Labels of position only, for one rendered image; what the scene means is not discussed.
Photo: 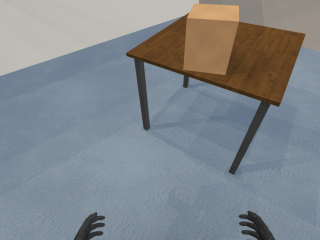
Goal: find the robot right hand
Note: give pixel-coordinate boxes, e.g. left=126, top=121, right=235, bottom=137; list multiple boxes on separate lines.
left=239, top=210, right=275, bottom=240

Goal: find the table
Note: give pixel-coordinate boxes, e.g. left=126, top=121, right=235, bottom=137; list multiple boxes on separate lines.
left=126, top=13, right=306, bottom=175

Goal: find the robot left hand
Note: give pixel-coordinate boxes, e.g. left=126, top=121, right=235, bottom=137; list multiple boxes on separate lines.
left=74, top=212, right=105, bottom=240

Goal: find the carton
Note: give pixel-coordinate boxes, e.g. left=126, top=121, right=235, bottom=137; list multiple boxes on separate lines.
left=183, top=3, right=239, bottom=75

